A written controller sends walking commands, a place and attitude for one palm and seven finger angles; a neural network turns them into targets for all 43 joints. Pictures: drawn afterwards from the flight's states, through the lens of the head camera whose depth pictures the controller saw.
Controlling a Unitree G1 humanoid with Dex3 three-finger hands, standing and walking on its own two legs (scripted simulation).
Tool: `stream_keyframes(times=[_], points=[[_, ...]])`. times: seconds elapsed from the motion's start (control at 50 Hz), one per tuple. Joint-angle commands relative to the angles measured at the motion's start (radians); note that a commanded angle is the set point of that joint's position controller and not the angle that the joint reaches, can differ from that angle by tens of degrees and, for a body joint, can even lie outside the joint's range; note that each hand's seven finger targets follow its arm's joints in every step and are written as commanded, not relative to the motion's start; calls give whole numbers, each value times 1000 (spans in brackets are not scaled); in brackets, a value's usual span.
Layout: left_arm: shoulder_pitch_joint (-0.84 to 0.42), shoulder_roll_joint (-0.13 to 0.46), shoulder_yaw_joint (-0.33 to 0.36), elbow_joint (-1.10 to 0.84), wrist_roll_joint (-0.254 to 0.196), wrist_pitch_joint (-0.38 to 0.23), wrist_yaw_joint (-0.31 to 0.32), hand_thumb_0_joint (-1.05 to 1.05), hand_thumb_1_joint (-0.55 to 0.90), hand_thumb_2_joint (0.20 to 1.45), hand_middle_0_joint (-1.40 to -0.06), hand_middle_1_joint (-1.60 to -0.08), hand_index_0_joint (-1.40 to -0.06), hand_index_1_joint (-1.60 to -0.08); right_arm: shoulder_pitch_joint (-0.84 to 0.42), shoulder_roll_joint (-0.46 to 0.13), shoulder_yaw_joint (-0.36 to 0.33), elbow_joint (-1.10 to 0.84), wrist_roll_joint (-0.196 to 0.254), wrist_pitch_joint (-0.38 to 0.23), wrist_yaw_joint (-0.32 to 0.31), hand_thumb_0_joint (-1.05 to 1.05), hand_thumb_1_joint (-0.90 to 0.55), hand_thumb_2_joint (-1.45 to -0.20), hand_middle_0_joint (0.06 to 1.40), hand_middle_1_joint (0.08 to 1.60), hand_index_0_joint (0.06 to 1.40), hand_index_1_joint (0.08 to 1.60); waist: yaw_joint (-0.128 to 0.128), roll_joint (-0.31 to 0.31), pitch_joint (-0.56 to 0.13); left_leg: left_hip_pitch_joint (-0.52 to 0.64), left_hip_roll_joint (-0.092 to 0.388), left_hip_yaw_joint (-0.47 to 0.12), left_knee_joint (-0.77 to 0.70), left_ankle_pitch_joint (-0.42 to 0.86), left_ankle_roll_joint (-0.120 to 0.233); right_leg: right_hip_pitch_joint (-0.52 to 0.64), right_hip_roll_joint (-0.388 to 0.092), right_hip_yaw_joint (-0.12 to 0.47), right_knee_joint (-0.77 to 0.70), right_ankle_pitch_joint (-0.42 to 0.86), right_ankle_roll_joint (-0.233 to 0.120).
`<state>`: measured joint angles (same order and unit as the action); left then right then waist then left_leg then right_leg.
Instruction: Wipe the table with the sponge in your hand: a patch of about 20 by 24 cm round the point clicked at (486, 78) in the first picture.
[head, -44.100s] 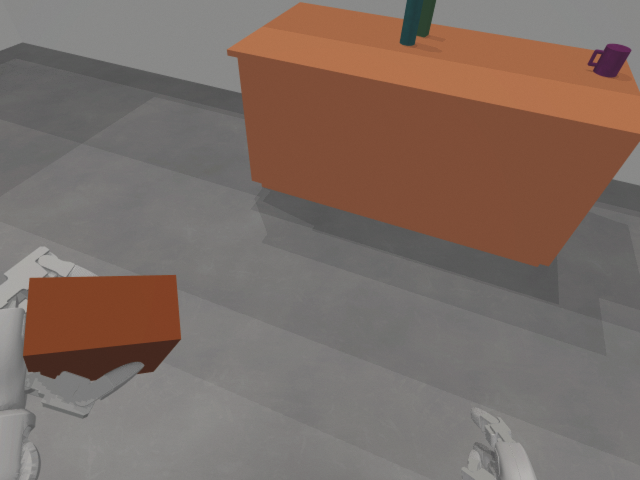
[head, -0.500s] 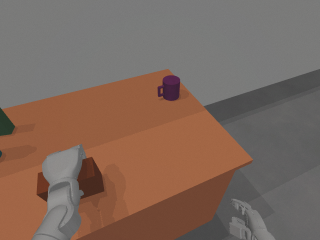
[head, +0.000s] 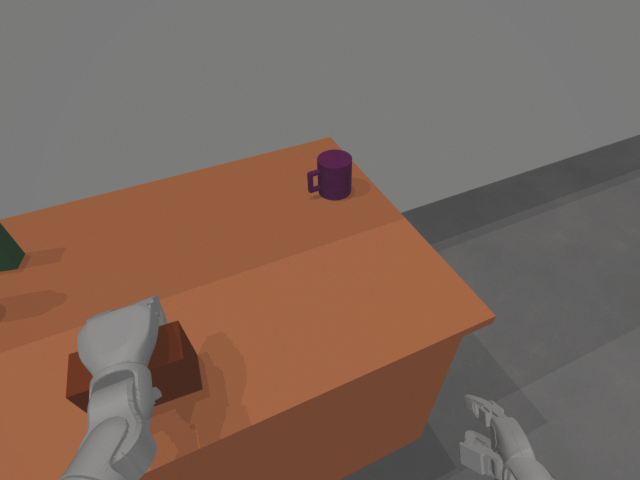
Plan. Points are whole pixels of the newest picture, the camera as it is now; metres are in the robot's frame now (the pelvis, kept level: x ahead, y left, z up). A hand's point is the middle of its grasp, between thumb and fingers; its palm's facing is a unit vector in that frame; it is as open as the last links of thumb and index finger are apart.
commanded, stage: wipe back along the first lane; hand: left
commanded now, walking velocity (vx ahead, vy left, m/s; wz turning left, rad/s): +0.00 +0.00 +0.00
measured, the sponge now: (144, 378) +0.25 +0.29 -0.03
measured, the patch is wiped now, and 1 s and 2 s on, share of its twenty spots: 1.00 1.00 1.00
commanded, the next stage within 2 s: lift the sponge slowly off the table in 0.48 s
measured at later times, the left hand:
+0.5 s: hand (139, 358) +0.25 +0.28 +0.02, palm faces -0.01 -0.08 -1.00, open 10.0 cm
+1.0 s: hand (134, 363) +0.24 +0.28 +0.03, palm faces +0.00 -0.13 -0.99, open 10.0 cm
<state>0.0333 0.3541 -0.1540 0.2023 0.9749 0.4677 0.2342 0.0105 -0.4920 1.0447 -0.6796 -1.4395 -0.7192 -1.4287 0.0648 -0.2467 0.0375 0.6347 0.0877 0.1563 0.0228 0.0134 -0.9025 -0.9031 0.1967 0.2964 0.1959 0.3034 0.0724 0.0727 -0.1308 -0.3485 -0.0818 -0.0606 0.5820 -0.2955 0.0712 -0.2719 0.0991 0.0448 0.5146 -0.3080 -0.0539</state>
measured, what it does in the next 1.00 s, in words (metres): stands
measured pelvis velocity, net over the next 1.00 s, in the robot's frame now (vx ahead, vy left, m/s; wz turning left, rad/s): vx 0.00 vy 0.01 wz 0.00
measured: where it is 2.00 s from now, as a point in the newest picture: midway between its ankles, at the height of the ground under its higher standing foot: outside the picture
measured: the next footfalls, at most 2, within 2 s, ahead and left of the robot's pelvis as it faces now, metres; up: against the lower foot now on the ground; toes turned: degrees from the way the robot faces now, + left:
none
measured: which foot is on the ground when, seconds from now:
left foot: down 0.00-1.00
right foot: down 0.00-1.00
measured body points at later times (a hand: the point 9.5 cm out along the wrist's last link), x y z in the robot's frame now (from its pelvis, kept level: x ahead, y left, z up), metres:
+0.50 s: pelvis +0.00 +0.00 +0.00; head -0.02 -0.03 +0.45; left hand +0.25 +0.28 +0.07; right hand +0.21 -0.22 -0.09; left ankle +0.00 +0.07 -0.73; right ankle -0.03 -0.10 -0.73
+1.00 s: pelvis +0.00 +0.01 +0.00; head -0.02 -0.01 +0.45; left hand +0.24 +0.28 +0.08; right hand +0.23 -0.21 -0.08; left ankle +0.00 +0.07 -0.73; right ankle -0.03 -0.10 -0.73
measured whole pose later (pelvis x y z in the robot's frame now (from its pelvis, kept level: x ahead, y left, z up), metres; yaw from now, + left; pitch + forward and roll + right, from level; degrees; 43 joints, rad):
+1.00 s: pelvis +0.00 +0.01 +0.00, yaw +0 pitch +2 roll -2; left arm 0.11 0.36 -0.15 0.09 0.95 0.45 0.19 0.01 -0.50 1.05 -0.70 -1.43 -0.74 -1.41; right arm 0.06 -0.25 0.03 0.62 0.08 0.15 0.01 0.01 -0.90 -0.90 0.20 0.30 0.20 0.30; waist 0.07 0.08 -0.11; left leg -0.31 -0.09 -0.06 0.56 -0.29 0.08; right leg -0.23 0.09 0.05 0.49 -0.30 -0.05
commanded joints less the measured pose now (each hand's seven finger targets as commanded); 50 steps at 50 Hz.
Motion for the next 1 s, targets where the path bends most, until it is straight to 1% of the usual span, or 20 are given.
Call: stream_keyframes(times=[0.0,0.08,0.14,0.18,0.26,0.28,0.36,0.38,0.4,0.44,0.56,0.58,0.6,0.66,0.68,0.74,0.78,0.84,0.88,0.98], points=[[1,4,-28,-55,-52,-8,-38,0,100,1300,-1200,-1600,-1200,-1600,-199,-104,-46,-175,1,-51,-6,0,-900,-900,200,300,200,300,-7,-110,-88,61,45,-49,-58,256,-18,53,-31,27,-50,355,-39],[-35,58,19,-29,-46,-3,-42,0,100,1300,-1200,-1600,-1200,-1600,-201,-117,-45,-162,1,-50,-15,0,-900,-900,200,300,200,300,-4,-107,-68,52,43,-50,-64,230,-17,44,-32,44,-60,341,-42],[-4,25,-8,-18,-52,-8,-46,0,100,1300,-1200,-1600,-1200,-1600,-192,-107,-45,-172,5,-55,-15,0,-900,-900,200,300,200,300,-5,-121,-74,50,39,-47,-60,228,-14,52,-33,37,-63,337,-39],[-19,55,20,-11,-46,-16,-47,0,100,1300,-1200,-1600,-1200,-1600,-188,-115,-47,-162,2,-56,-18,0,-900,-900,200,300,200,300,-4,-117,-73,47,41,-50,-62,226,-15,45,-31,46,-59,335,-42],[18,42,10,-22,-54,-28,-47,0,100,1300,-1200,-1600,-1200,-1600,-187,-109,-47,-172,4,-58,-18,0,-900,-900,200,300,200,300,-4,-132,-93,43,36,-40,-54,232,-14,68,-39,50,-59,373,-35],[12,74,47,-21,-51,-32,-42,0,100,1300,-1200,-1600,-1200,-1600,-185,-116,-50,-164,0,-59,-18,0,-900,-900,200,300,200,300,2,-122,-94,43,37,-44,-54,234,-14,65,-36,56,-56,375,-39],[-11,31,-2,-17,-44,-26,-45,0,100,1300,-1200,-1600,-1200,-1600,-184,-112,-48,-170,3,-58,-18,0,-900,-900,200,300,200,300,-12,-130,-63,35,40,-44,-60,214,-15,34,-33,40,-62,328,-36],[-1,63,35,-24,-45,-26,-41,0,100,1300,-1200,-1600,-1200,-1600,-192,-116,-53,-168,2,-60,-19,0,-900,-900,200,300,200,300,1,-111,-69,42,41,-48,-62,217,-14,38,-32,47,-61,322,-40],[-5,38,9,-33,-42,-27,-39,0,100,1300,-1200,-1600,-1200,-1600,-183,-110,-50,-172,0,-60,-17,0,-900,-900,200,300,200,300,-4,-89,-83,46,40,-44,-57,231,-14,42,-33,38,-56,334,-40],[20,46,20,-11,-43,-29,-38,0,100,1300,-1200,-1600,-1200,-1600,-182,-109,-50,-170,2,-61,-18,0,-900,-900,200,300,200,300,-3,-127,-86,42,40,-45,-51,238,-16,47,-32,42,-52,356,-39],[5,52,24,-11,-48,-17,-39,0,100,1300,-1200,-1600,-1200,-1600,-188,-112,-46,-174,4,-58,-21,0,-900,-900,200,300,200,300,-2,-142,-85,36,37,-43,-52,227,-14,53,-37,44,-58,357,-35],[-17,94,62,-31,-44,-19,-36,0,100,1300,-1200,-1600,-1200,-1600,-192,-120,-49,-165,2,-56,-22,0,-900,-900,200,300,200,300,4,-111,-95,46,42,-52,-60,232,-16,53,-35,53,-54,347,-41],[-27,48,17,-63,-48,-21,-38,0,100,1300,-1200,-1600,-1200,-1600,-188,-109,-50,-180,0,-56,-21,0,-900,-900,200,300,200,300,-3,-116,-106,51,38,-45,-55,245,-13,65,-37,38,-52,363,-37],[-20,65,33,-75,-47,-16,-40,0,100,1300,-1200,-1600,-1200,-1600,-196,-107,-48,-180,2,-57,-23,0,-900,-900,200,300,200,300,1,-109,-104,62,39,-47,-58,247,-13,66,-36,39,-56,357,-36],[-26,106,71,-97,-47,-19,-36,0,100,1300,-1200,-1600,-1200,-1600,-197,-115,-51,-175,-2,-56,-22,0,-900,-900,200,300,200,300,7,-96,-118,71,41,-52,-62,258,-14,74,-35,45,-54,364,-41],[-16,74,37,-120,-51,-19,-44,0,100,1300,-1200,-1600,-1200,-1600,-206,-105,-46,-184,-1,-57,-22,0,-900,-900,200,300,200,300,0,-98,-95,74,41,-49,-66,257,-13,73,-36,39,-61,357,-37],[-22,136,96,-157,-48,-22,-37,0,100,1300,-1200,-1600,-1200,-1600,-210,-112,-50,-177,-5,-57,-21,0,-900,-900,200,300,200,300,12,-57,-106,89,44,-59,-73,270,-15,79,-33,47,-60,351,-44],[12,88,54,-195,-54,-18,-40,0,100,1300,-1200,-1600,-1200,-1600,-215,-101,-49,-192,-5,-62,-14,0,-900,-900,200,300,200,300,11,-61,-100,101,47,-61,-76,293,-16,85,-33,30,-61,358,-43],[-32,128,83,-218,-45,-18,-38,0,100,1300,-1200,-1600,-1200,-1600,-224,-110,-49,-181,-8,-59,-16,0,-900,-900,200,300,200,300,14,-39,-97,112,54,-72,-90,285,-18,72,-29,35,-64,325,-47],[-26,128,84,-275,-42,-20,-32,0,100,1300,-1200,-1600,-1200,-1600,-234,-105,-52,-184,-12,-65,-14,0,-900,-900,200,300,200,300,23,-34,-118,139,57,-79,-99,303,-19,90,-27,32,-66,321,-49]])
